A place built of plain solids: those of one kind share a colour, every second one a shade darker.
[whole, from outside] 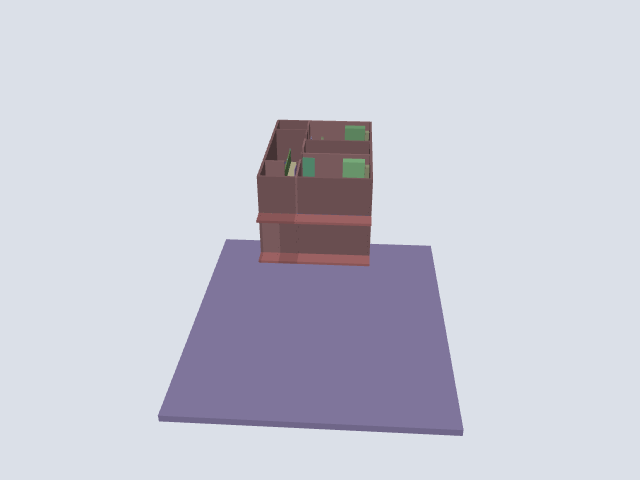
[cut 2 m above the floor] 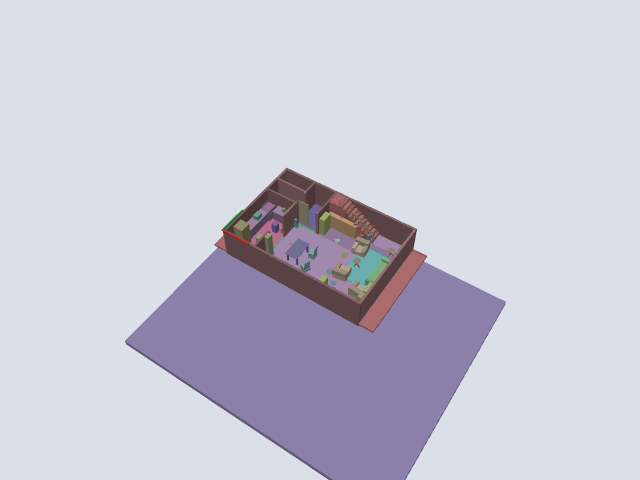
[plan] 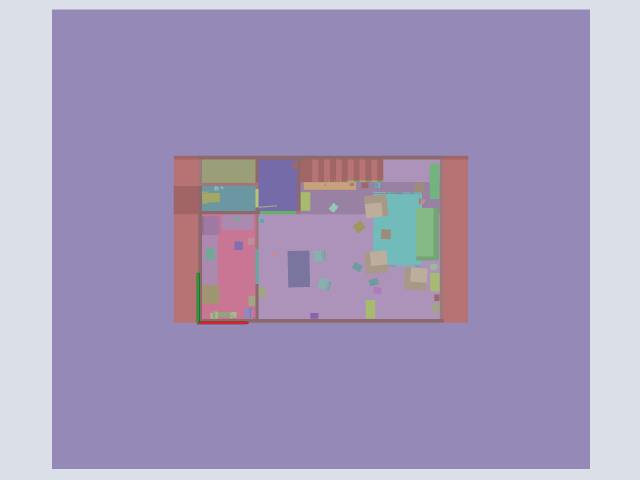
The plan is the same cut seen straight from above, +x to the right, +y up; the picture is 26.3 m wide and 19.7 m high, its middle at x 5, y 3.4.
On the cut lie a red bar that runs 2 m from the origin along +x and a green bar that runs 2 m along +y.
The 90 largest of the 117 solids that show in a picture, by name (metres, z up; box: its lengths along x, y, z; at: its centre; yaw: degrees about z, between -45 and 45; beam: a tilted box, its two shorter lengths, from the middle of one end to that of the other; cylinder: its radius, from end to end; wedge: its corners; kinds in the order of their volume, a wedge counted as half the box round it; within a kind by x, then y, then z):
{
 "under_1": {"box": [22.08, 18.86, 0.5], "at": [5.04, 3.43, -8.77]},
 "wall_1": {"box": [0.16, 4.3, 5.52], "at": [0.08, 2.31, 2.46]},
 "wall_2": {"box": [0.16, 1.03, 2.8], "at": [0.08, 5.11, 1.1]},
 "wall_3": {"box": [0.16, 2.11, 2.42], "at": [0.08, 5.64, 4.01]},
 "wall_4": {"box": [0.16, 0.95, 2.8], "at": [0.08, 6.22, 1.1]},
 "wall_5": {"box": [2.48, 0.13, 2.8], "at": [1.24, 5.68, 1.1]},
 "wall_6": {"box": [2.54, 0.13, 2.8], "at": [1.27, 4.53, 1.1]},
 "wall_7": {"box": [2.78, 0.13, 2.42], "at": [1.39, 4.53, 4.01]},
 "wall_8": {"box": [0.13, 1.43, 2.8], "at": [2.42, 0.88, 1.1]},
 "wall_9": {"box": [0.13, 1.43, 2.8], "at": [2.42, 3.75, 1.1]},
 "wall_10": {"box": [0.13, 1.21, 2.42], "at": [2.42, 6.09, 4.01]},
 "wall_11": {"box": [0.13, 0.95, 2.8], "at": [2.42, 6.22, 1.1]},
 "wall_12": {"box": [0.13, 4.3, 2.42], "at": [3.79, 2.31, 4.01]},
 "wall_13": {"box": [0.43, 0.13, 2.42], "at": [3.79, 4.53, 4.01]},
 "wall_14": {"box": [0.19, 0.13, 2.8], "at": [4.11, 4.53, 1.1]},
 "wall_15": {"box": [0.13, 2.11, 2.8], "at": [4.13, 5.64, 1.1]},
 "wall_16": {"box": [10.08, 0.16, 5.52], "at": [5.04, 0.08, 2.46]},
 "wall_17": {"box": [10.08, 0.16, 5.52], "at": [5.04, 6.78, 2.46]},
 "wall_18": {"box": [1.59, 0.13, 2.42], "at": [5.58, 4.53, 4.01]},
 "wall_19": {"box": [0.13, 4.3, 2.42], "at": [6.17, 2.31, 4.01]},
 "wall_20": {"box": [0.13, 2.11, 2.42], "at": [8.09, 5.64, 4.01]},
 "wall_21": {"box": [1.12, 0.13, 2.42], "at": [9.52, 4.53, 4.01]},
 "wall_22": {"box": [0.16, 4.3, 2.42], "at": [10.0, 2.31, 4.01]},
 "wall_23": {"box": [0.16, 6.54, 2.8], "at": [10.0, 3.43, 1.1]},
 "wall_24": {"box": [0.16, 2.11, 2.42], "at": [10.0, 5.64, 4.01]},
 "stair_1": {"box": [0.49, 0.92, 2.73], "at": [4.44, 6.24, 1.06]},
 "stair_2": {"box": [0.73, 0.92, 2.54], "at": [4.56, 6.24, 0.97]},
 "stair_3": {"box": [0.97, 0.92, 2.36], "at": [4.69, 6.24, 0.88]},
 "stair_4": {"box": [1.21, 0.92, 2.17], "at": [4.81, 6.24, 0.78]},
 "stair_5": {"box": [1.46, 0.92, 1.98], "at": [4.93, 6.24, 0.69]},
 "stair_6": {"box": [1.7, 0.92, 1.8], "at": [5.05, 6.24, 0.6]},
 "stair_7": {"box": [1.94, 0.92, 1.61], "at": [5.17, 6.24, 0.5]},
 "stair_8": {"box": [2.18, 0.92, 1.42], "at": [5.29, 6.24, 0.41]},
 "stair_9": {"box": [2.43, 0.92, 1.23], "at": [5.41, 6.24, 0.32]},
 "stair_10": {"box": [2.67, 0.92, 1.05], "at": [5.53, 6.24, 0.22]},
 "stair_11": {"box": [2.91, 0.92, 0.86], "at": [5.66, 6.24, 0.13]},
 "stair_12": {"box": [3.15, 0.92, 0.67], "at": [5.78, 6.24, 0.04]},
 "stair_13": {"box": [3.4, 0.92, 0.49], "at": [5.9, 6.24, -0.06]},
 "floor_living_1": {"box": [7.44, 4.3, 0.5], "at": [6.2, 2.31, -0.25]},
 "floor_living_2": {"box": [5.72, 1.32, 0.5], "at": [7.06, 5.12, -0.25]},
 "floor_living_3": {"box": [2.32, 0.92, 0.5], "at": [8.76, 6.24, -0.25]},
 "floor_kitchen_1": {"box": [2.19, 4.3, 0.5], "at": [1.25, 2.31, -0.25]},
 "fixture_wardrobe_bedroom_1": {"box": [0.63, 1.4, 2.2], "at": [3.41, 1.16, 3.85]},
 "fixture_wardrobe_bedroom_2": {"box": [0.64, 1.45, 2.2], "at": [9.6, 1.18, 3.85]},
 "upper_floor_next_1": {"box": [1.0, 4.3, 0.16], "at": [-0.5, 2.31, -0.08]},
 "upper_floor_next_2": {"box": [1.0, 4.3, 0.16], "at": [-0.5, 2.31, 2.72]},
 "upper_floor_next_3": {"box": [1.0, 1.03, 0.16], "at": [-0.5, 5.11, -0.08]},
 "upper_floor_next_4": {"box": [1.0, 2.11, 0.16], "at": [-0.5, 5.64, 2.72]},
 "upper_floor_next_5": {"box": [1.0, 0.95, 0.16], "at": [-0.5, 6.22, -0.08]},
 "upper_floor_next_6": {"box": [1.0, 6.54, 0.16], "at": [10.58, 3.43, -0.08]},
 "floor_hall_1": {"box": [1.59, 2.11, 0.5], "at": [3.27, 5.64, -0.25]},
 "counter_run_1": {"box": [0.61, 2.06, 0.78], "at": [0.47, 2.58, 0.49]},
 "counter_run_2": {"box": [0.64, 2.06, 0.038], "at": [0.49, 2.58, 0.9]},
 "counter_run_3": {"box": [1.28, 0.61, 0.78], "at": [1.62, 4.14, 0.49]},
 "flat_shelf_1": {"box": [0.39, 0.76, 1.46], "at": [4.41, 4.98, 0.73]},
 "flat_shelf_2": {"box": [0.39, 0.76, 1.46], "at": [7.08, 0.56, 0.73]},
 "flat_shelf_3": {"box": [0.39, 0.76, 1.46], "at": [9.71, 1.66, 0.73]},
 "armchair_club_1": {"box": [0.24, 0.87, 0.18], "at": [6.97, 2.46, 0.51], "yaw": 6.2},
 "armchair_club_2": {"box": [0.92, 0.33, 0.38], "at": [7.28, 5.08, 0.61], "yaw": 5.5},
 "armchair_club_3": {"box": [0.92, 0.9, 0.35], "at": [7.31, 2.48, 0.24], "yaw": 6.2},
 "armchair_club_4": {"box": [0.92, 0.9, 0.35], "at": [7.31, 4.79, 0.24], "yaw": 5.5},
 "armchair_club_5": {"box": [0.92, 0.33, 0.38], "at": [7.34, 2.19, 0.61], "yaw": 6.2},
 "armchair_club_6": {"box": [0.24, 0.87, 0.18], "at": [7.64, 2.54, 0.51], "yaw": 6.2},
 "armchair_club_7": {"box": [0.92, 0.33, 0.38], "at": [8.91, 1.52, 0.61], "yaw": -4.2},
 "armchair_club_8": {"box": [0.92, 0.9, 0.35], "at": [8.93, 1.81, 0.24], "yaw": -4.2},
 "billy_1": {"box": [0.28, 0.42, 2.02], "at": [2.2, 0.9, 1.01]},
 "billy_2": {"box": [0.28, 0.42, 2.02], "at": [2.63, 1.24, 1.01]},
 "billy_3": {"box": [0.42, 0.28, 2.02], "at": [2.88, 0.31, 3.81]},
 "billy_4": {"box": [0.42, 0.28, 2.02], "at": [9.05, 0.31, 3.81]},
 "billy_5": {"box": [0.28, 0.42, 2.02], "at": [9.77, 0.6, 1.01]},
 "floor_wc_1": {"box": [2.19, 1.03, 0.5], "at": [1.25, 5.11, -0.25]},
 "upper_floor_landing_1": {"box": [5.54, 1.19, 0.16], "at": [5.25, 5.18, 2.72]},
 "floor_coats_1": {"box": [2.19, 0.95, 0.5], "at": [1.25, 6.22, -0.25]},
 "fridge_1": {"box": [0.7, 0.75, 1.72], "at": [0.52, 1.17, 0.86]},
 "sofa_1": {"box": [0.93, 2.16, 0.34], "at": [9.41, 3.63, 0.28]},
 "sofa_2": {"box": [0.23, 2.16, 0.39], "at": [9.77, 3.63, 0.65]},
 "bookcase_1": {"box": [2.14, 0.31, 1.15], "at": [5.41, 5.61, 0.57]},
 "range_cooker_1": {"box": [0.65, 0.76, 0.94], "at": [0.49, 3.99, 0.47]},
 "rug_1": {"box": [2.0, 2.9, 0.08], "at": [8.18, 3.83, -0.03], "yaw": -0.5},
 "cube_shelf_1": {"box": [0.39, 1.46, 0.76], "at": [9.71, 5.81, 0.38]},
 "stair_guard_1": {"box": [3.82, 0.08, 0.95], "at": [6.11, 5.74, 3.28]},
 "floor_gap_hall_living_1": {"box": [1.47, 0.13, 0.5], "at": [3.27, 4.53, -0.25]},
 "floor_gap_living_kitchen_1": {"box": [0.13, 1.45, 0.5], "at": [2.42, 2.31, -0.25]},
 "bar_stool_1": {"box": [0.35, 0.35, 0.74], "at": [1.66, 3.16, 0.37], "yaw": -2.6},
 "leaf_bedroom_door_1": {"box": [0.05, 0.79, 2.21], "at": [3.54, 4.07, 3.91], "yaw": -4.0},
 "leaf_wc_door_1": {"box": [0.75, 0.05, 2.21], "at": [2.85, 4.77, 1.11], "yaw": 5.0},
 "dish_rack_1": {"box": [0.35, 0.47, 0.34], "at": [0.5, 2.83, 1.08]},
 "wc_1": {"box": [0.21, 0.51, 0.45], "at": [0.28, 5.14, 0.56]},
 "dining_table_1": {"box": [0.9, 1.5, 0.031], "at": [4.13, 2.21, 0.73], "yaw": 1.2},
 "grocery_bags_1": {"box": [0.35, 0.21, 0.56], "at": [1.02, 0.33, 0.28]}
}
